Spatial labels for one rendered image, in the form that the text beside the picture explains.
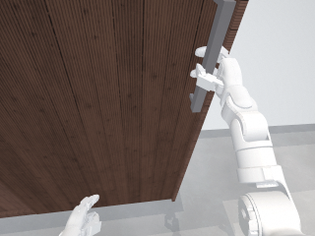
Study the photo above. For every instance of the robot right hand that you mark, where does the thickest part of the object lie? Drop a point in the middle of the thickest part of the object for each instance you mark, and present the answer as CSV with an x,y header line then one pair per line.
x,y
227,75

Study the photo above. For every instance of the robot right forearm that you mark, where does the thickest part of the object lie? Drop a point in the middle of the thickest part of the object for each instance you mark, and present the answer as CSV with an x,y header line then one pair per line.
x,y
257,165

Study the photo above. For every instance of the robot right upper arm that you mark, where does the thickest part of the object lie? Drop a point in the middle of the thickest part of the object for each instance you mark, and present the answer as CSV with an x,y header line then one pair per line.
x,y
268,213

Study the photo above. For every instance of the handle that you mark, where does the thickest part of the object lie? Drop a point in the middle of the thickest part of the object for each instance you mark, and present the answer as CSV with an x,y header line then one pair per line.
x,y
220,25

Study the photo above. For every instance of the robot left hand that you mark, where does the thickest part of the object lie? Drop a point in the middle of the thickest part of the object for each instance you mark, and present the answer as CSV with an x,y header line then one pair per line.
x,y
88,223

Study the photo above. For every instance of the wardrobe door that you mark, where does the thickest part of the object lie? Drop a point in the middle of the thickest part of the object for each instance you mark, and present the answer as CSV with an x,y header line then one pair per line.
x,y
9,202
94,98

